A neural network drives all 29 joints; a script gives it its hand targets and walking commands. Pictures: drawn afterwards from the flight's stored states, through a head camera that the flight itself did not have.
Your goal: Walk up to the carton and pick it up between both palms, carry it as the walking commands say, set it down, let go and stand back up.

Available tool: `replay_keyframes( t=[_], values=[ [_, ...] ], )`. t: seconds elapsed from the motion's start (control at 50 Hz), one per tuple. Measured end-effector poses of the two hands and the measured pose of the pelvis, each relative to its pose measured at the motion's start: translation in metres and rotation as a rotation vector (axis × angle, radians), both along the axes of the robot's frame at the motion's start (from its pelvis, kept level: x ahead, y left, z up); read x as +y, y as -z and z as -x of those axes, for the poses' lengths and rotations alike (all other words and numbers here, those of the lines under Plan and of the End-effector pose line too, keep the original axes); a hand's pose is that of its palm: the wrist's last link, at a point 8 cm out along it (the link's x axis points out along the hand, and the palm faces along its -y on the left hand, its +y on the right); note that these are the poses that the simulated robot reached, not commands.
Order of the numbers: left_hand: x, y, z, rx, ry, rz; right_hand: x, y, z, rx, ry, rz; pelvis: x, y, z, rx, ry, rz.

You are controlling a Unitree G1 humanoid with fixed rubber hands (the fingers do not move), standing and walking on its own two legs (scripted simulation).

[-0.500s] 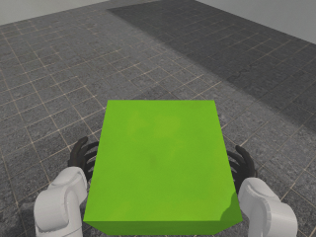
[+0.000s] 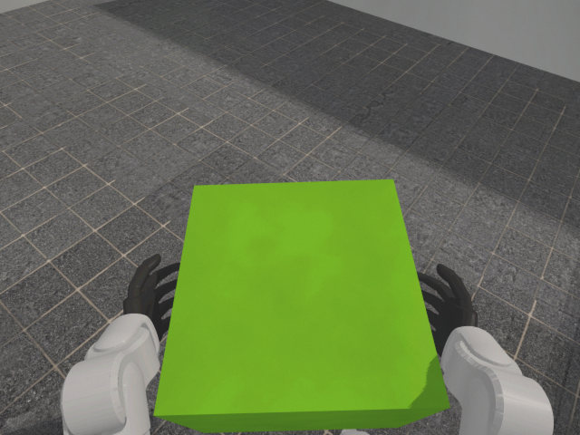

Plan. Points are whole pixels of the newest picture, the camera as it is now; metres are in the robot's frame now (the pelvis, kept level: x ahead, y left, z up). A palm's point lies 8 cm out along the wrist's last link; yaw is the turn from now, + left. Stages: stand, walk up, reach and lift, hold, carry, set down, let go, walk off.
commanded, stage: carry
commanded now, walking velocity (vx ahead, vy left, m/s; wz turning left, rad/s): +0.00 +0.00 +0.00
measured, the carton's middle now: (297, 308) +0.29 +0.00 +0.02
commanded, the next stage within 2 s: none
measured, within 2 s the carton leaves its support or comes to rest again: neither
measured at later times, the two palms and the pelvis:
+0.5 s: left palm (164, 333) +0.23 +0.16 +0.08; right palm (487, 387) +0.18 -0.20 +0.07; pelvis -0.03 +0.00 -0.01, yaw -5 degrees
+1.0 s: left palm (147, 351) +0.20 +0.17 +0.09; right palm (491, 409) +0.16 -0.19 +0.08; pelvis -0.05 +0.01 +0.00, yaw -5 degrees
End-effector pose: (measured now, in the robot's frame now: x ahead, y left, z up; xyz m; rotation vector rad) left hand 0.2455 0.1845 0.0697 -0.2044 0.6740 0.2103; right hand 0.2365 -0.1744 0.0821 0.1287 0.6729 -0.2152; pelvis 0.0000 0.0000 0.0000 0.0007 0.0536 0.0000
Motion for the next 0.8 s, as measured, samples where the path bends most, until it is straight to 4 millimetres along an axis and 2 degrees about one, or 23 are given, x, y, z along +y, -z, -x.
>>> replay_keyframes(
  t=[0.12, 0.22, 0.32, 0.44, 0.52, 0.8],
  values=[
    [0.012, -0.003, 0.002, 0.004, 0.03, 0.045, 0.013, -0.015, 0.016, 0.006, 0.034, 0.04, 0.017, -0.007, 0.007, 0.002, 0.03, 0.036],
    [0.012, -0.005, 0.003, -0.003, 0.055, 0.046, 0.014, -0.016, 0.027, -0.002, 0.058, 0.044, 0.023, -0.006, 0.012, -0.002, 0.054, 0.035],
    [0.003, -0.005, 0.006, -0.007, 0.069, 0.032, 0.006, -0.011, 0.036, -0.005, 0.072, 0.029, 0.019, -0.003, 0.018, -0.01, 0.068, 0.02],
    [-0.018, -0.005, 0.013, -0.015, 0.082, -0.011, -0.016, 0.005, 0.046, -0.014, 0.085, -0.014, 0.004, 0.009, 0.024, -0.02, 0.081, -0.011],
    [-0.03, -0.009, 0.019, 0.011, 0.089, -0.037, -0.027, 0.013, 0.057, 0.013, 0.099, -0.051, -0.002, 0.005, 0.027, -0.024, 0.092, -0.002],
    [-0.022, -0.015, 0.031, -0.007, 0.092, -0.029, -0.019, 0.003, 0.07, -0.004, 0.101, -0.041, 0.005, 0.002, 0.038, -0.028, 0.095, 0.01]
  ],
)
